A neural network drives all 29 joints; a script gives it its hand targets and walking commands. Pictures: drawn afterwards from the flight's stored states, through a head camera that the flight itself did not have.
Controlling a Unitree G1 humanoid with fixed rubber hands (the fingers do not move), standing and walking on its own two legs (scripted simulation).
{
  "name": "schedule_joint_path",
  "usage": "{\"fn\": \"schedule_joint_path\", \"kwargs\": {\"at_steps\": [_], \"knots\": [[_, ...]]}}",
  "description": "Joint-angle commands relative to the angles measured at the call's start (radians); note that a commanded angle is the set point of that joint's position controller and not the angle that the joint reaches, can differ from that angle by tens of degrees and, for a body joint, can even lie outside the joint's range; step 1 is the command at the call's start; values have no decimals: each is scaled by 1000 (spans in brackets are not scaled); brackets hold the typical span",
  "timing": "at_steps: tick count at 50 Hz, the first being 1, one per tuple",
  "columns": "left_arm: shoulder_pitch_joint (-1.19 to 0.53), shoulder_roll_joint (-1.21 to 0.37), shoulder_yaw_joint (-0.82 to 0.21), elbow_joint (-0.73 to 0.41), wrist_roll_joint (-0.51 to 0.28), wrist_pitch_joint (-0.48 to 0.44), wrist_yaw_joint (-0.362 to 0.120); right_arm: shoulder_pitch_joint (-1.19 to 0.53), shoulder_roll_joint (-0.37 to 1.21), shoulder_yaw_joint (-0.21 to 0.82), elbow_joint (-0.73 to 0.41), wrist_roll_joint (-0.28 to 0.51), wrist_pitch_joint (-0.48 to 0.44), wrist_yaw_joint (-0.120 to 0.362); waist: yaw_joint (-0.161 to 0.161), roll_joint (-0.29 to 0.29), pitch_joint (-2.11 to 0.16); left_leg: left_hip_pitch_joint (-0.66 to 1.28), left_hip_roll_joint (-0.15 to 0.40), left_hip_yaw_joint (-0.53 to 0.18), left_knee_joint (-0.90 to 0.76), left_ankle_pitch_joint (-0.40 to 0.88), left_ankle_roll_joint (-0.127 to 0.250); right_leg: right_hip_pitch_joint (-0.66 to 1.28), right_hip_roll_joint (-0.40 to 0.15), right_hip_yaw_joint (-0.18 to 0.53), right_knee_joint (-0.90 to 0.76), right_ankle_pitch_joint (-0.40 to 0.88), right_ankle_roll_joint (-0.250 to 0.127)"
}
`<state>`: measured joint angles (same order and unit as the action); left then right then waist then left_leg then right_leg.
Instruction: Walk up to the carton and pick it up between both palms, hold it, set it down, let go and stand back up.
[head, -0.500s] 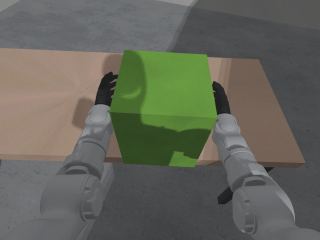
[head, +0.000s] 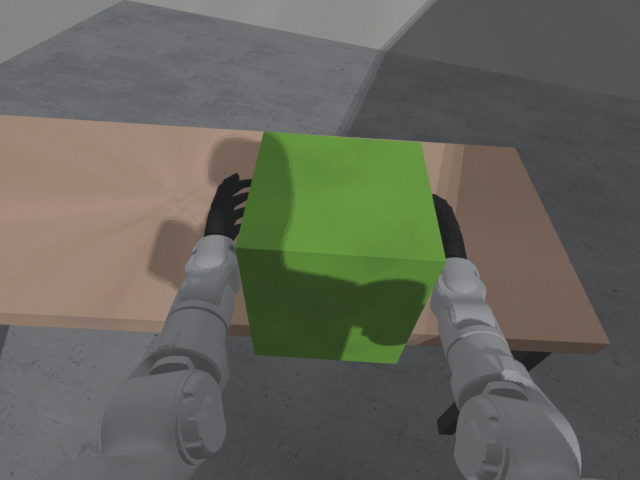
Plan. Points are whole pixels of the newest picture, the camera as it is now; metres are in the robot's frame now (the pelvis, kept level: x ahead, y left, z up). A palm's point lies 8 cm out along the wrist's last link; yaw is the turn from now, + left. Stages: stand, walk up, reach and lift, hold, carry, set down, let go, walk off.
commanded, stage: reach and lift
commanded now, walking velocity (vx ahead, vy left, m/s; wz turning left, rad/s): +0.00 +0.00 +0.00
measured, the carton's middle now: (333, 254) +0.40 -0.01 +0.04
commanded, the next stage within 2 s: none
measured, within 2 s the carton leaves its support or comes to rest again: leaves its support in 0.58 s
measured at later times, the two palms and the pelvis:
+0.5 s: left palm (221, 231) +0.40 +0.14 +0.08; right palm (445, 251) +0.39 -0.15 +0.07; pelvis +0.00 +0.00 +0.00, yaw +0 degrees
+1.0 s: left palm (214, 225) +0.38 +0.15 +0.11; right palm (453, 250) +0.37 -0.15 +0.10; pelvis -0.02 +0.00 +0.00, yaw +1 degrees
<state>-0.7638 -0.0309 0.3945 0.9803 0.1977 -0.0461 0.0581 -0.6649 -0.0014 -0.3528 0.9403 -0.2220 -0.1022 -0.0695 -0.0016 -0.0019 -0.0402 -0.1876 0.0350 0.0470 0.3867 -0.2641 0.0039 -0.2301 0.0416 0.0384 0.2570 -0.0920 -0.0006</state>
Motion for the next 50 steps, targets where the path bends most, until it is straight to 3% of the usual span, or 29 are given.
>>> {"fn": "schedule_joint_path", "kwargs": {"at_steps": [1,3,4,7,9,10,15,16,17,18,19,21,22,23,24,31,32,33,34,35,36,38,40,41,43,45,47,49,50], "knots": [[-521,-521,-202,-66,106,5,-133,-664,560,161,-194,-80,-95,149,-45,-26,-371,-75,-43,34,-121,179,-32,445,-30,-104,61,226,7],[-510,-522,-216,-104,97,5,-124,-656,578,176,-191,-54,-103,151,-37,-7,-394,-78,-46,34,-112,220,-32,453,-28,-103,79,286,9],[-486,-519,-189,-65,111,7,-130,-645,576,205,-183,-45,-93,150,-19,-42,-366,-75,-52,41,-104,234,-28,468,-30,-90,81,344,20],[-507,-543,-262,-156,90,-8,-120,-607,595,220,-170,-44,-112,144,-61,5,-478,-40,-42,26,-68,366,-49,507,-24,-104,121,483,16],[-472,-542,-247,-108,95,-2,-128,-598,591,224,-155,-41,-104,135,-69,-20,-428,-60,-47,23,-80,330,-43,518,-24,-98,101,465,17],[-482,-546,-244,-112,98,-5,-128,-623,588,255,-197,-28,-110,136,-33,-18,-445,-73,-54,32,-80,337,-37,542,-28,-92,112,484,18],[-518,-557,-266,-159,86,3,-127,-636,595,240,-194,-25,-112,131,-54,-8,-462,-41,-44,25,-75,329,-51,503,-16,-107,103,410,17],[-509,-541,-246,-140,91,-4,-127,-623,594,254,-170,-24,-107,131,-33,-34,-420,-66,-44,34,-74,317,-45,513,-20,-96,101,422,19],[-488,-556,-253,-132,87,-1,-125,-633,600,267,-176,-13,-109,136,-26,2,-436,-51,-42,29,-65,354,-48,514,-21,-93,106,427,11],[-509,-549,-242,-91,87,2,-124,-684,588,236,-198,-19,-111,138,-31,-27,-437,-68,-45,26,-76,311,-44,485,-20,-97,94,408,17],[-517,-567,-266,-134,80,1,-122,-665,586,230,-184,-15,-122,137,-45,18,-450,-46,-44,22,-68,347,-53,483,-14,-109,98,405,11],[-558,-600,-309,-160,65,-20,-116,-675,580,233,-194,-22,-145,135,-69,14,-494,-4,-32,1,-62,380,-63,445,-9,-112,101,404,6],[-562,-587,-309,-136,53,-15,-117,-711,587,278,-216,-4,-149,129,-37,-14,-520,-31,-36,13,-49,381,-55,472,-16,-99,106,459,15],[-574,-597,-313,-153,64,-30,-113,-686,599,264,-215,-27,-159,127,-53,-2,-536,-15,-37,3,-51,418,-64,478,-13,-113,109,461,9],[-546,-565,-268,-112,82,-23,-117,-680,602,270,-199,-21,-146,129,-31,-29,-481,-48,-44,22,-65,350,-49,496,-18,-105,94,437,13],[-611,-605,-331,-211,72,-68,-103,-697,629,309,-185,-6,-210,109,-40,-6,-577,-14,-44,17,-45,425,-63,522,-16,-106,116,525,18],[-613,-612,-333,-217,70,-82,-98,-719,622,323,-198,-1,-230,107,-21,-11,-598,-11,-43,17,-27,485,-71,519,-14,-108,120,551,13],[-578,-601,-337,-179,77,-77,-95,-708,593,311,-149,2,-228,109,-35,22,-584,10,-38,3,-31,494,-76,498,-9,-119,107,505,8],[-556,-624,-343,-160,82,-79,-89,-729,587,316,-187,-4,-255,111,-29,-7,-592,36,-31,-3,-26,534,-79,473,1,-126,105,533,2],[-615,-623,-368,-222,86,-91,-85,-733,582,310,-173,-19,-262,108,-45,12,-648,67,-25,5,-20,566,-92,458,5,-140,104,531,1],[-606,-596,-345,-227,88,-100,-82,-734,571,327,-170,-8,-269,108,-18,-7,-621,52,-26,8,-12,571,-85,480,1,-126,109,552,5],[-585,-586,-307,-155,123,-89,-96,-663,546,273,-52,-51,-266,100,-28,-3,-539,49,-27,10,-42,488,-73,448,-4,-139,74,452,4],[-497,-560,-265,-79,141,-85,-113,-657,535,275,-75,-64,-279,97,-15,-48,-446,-18,-40,28,-73,393,-63,523,-11,-121,81,462,15],[-529,-553,-272,-151,140,-97,-109,-698,526,303,-116,-35,-295,104,17,-28,-478,-21,-41,30,-84,402,-61,547,-15,-112,83,459,12],[-479,-586,-306,-161,135,-60,-112,-609,529,301,-53,-51,-263,98,-12,-21,-424,-3,-43,29,-90,399,-60,533,-12,-126,82,455,13],[-525,-566,-300,-153,117,-24,-113,-665,505,274,-84,-46,-229,100,-28,-14,-361,-1,-41,22,-120,267,-54,455,-9,-134,40,255,11],[-601,-539,-262,-188,129,10,-108,-755,517,278,-151,-38,-206,104,33,-49,-332,-41,-42,37,-139,190,-37,457,-13,-112,35,191,8],[-669,-561,-310,-260,107,18,-102,-805,508,261,-204,-38,-212,110,10,-22,-414,-16,-39,34,-138,214,-47,431,-12,-122,42,184,8],[-711,-560,-320,-296,90,32,-96,-876,536,294,-259,-21,-207,119,32,-24,-449,-34,-41,40,-125,191,-39,436,-16,-114,50,167,8]]}}
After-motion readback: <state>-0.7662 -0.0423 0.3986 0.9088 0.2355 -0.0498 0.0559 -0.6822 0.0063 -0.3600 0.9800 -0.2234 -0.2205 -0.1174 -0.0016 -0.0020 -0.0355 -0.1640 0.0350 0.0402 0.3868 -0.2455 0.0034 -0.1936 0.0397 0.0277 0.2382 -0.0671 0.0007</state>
